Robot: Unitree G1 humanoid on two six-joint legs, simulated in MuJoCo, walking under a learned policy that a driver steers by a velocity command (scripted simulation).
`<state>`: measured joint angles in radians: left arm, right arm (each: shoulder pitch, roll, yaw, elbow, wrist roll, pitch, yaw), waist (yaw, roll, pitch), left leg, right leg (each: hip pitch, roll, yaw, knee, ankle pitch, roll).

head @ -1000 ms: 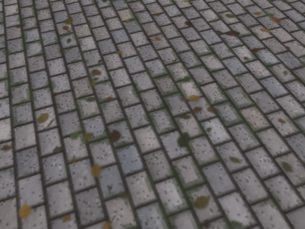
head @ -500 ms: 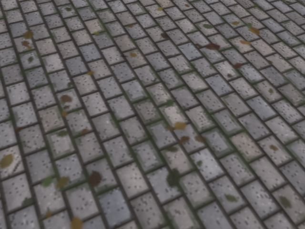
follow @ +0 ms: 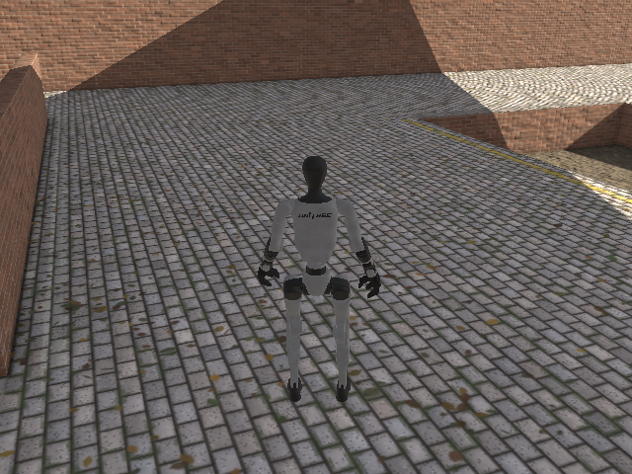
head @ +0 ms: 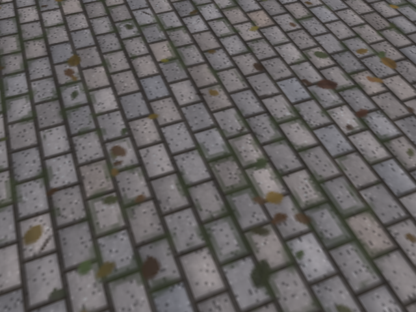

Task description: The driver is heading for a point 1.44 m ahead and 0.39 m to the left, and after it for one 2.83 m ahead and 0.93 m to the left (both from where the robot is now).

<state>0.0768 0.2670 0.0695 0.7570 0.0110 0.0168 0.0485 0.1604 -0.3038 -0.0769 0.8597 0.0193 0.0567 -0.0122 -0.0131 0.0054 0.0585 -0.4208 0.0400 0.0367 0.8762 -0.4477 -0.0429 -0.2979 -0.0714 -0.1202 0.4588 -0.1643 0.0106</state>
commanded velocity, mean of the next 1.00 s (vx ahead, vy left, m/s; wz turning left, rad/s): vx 0.14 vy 0.00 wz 0.42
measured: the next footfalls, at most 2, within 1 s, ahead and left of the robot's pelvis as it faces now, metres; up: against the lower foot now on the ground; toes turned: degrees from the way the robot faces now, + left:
left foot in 0.08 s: +0.05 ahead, +0.12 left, +0.00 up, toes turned +6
right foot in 0.62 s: +0.12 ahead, -0.08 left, +0.00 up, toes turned +28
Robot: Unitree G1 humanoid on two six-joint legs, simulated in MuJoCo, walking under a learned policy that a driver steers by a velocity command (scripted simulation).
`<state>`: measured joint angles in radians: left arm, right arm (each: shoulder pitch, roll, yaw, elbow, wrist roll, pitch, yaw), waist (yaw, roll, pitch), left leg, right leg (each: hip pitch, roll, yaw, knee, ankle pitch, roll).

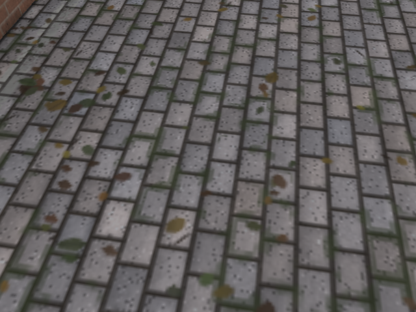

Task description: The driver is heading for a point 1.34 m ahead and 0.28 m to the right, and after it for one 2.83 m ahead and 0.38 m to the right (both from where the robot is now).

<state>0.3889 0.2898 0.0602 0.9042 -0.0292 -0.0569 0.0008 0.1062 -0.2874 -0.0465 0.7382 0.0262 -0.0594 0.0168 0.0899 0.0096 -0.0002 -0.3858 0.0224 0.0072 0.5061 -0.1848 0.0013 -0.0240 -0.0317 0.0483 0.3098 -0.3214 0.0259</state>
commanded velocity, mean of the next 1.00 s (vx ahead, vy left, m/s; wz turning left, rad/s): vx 0.48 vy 0.00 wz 0.02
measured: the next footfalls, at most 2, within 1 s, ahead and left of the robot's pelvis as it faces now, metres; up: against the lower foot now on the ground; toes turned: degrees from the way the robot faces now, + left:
left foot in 0.02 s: +0.11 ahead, +0.12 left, +0.00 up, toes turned +1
right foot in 0.52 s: +0.46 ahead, -0.10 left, +0.00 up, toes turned -2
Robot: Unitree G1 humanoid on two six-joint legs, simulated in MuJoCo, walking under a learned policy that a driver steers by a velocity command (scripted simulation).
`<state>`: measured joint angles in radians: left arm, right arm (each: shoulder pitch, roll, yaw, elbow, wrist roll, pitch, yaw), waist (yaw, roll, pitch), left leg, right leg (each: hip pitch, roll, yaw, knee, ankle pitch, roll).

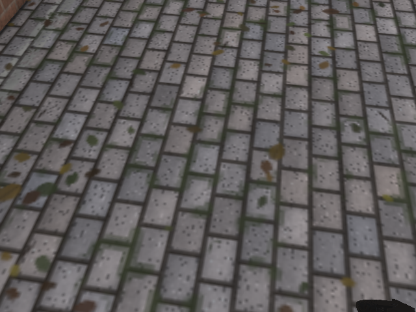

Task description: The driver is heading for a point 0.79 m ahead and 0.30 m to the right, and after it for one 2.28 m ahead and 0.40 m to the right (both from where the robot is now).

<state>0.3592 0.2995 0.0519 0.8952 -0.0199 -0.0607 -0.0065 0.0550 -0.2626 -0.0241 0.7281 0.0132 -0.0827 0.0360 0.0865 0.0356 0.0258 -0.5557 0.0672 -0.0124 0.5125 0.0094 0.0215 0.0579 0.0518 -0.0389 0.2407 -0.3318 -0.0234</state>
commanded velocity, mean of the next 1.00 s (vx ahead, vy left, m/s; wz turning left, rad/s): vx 0.50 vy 0.00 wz -0.45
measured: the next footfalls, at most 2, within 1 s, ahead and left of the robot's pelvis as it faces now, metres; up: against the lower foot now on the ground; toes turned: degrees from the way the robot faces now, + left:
left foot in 0.04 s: +0.20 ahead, +0.13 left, +0.00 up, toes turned +1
right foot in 0.58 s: +0.47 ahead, -0.14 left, +0.00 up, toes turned -18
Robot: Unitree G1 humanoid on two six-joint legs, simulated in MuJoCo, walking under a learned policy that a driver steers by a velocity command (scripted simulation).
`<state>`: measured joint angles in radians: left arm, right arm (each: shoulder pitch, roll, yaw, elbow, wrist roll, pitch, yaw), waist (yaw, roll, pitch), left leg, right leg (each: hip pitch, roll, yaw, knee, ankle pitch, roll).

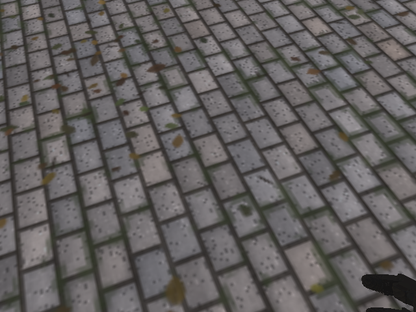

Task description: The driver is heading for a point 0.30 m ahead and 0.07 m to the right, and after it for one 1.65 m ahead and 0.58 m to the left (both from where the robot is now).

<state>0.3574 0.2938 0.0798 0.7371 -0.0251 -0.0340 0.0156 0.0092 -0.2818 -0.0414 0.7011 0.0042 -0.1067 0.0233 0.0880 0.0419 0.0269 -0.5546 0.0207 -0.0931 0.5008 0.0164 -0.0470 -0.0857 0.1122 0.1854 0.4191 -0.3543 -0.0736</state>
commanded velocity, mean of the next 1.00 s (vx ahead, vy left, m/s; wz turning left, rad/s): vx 0.50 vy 0.00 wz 0.18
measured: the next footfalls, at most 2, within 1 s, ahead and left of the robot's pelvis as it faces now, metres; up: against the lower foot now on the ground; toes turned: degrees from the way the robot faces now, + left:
left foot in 0.06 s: +0.21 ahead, +0.14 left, +0.00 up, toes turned -6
right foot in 0.50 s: +0.40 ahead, -0.14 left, +0.00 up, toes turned +0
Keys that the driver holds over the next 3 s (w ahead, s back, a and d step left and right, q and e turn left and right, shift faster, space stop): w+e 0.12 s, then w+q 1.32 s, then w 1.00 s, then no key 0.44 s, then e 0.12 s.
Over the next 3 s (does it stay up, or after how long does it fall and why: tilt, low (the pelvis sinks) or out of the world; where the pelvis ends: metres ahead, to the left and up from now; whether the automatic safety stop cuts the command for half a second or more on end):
stays up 1.32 0.51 0.00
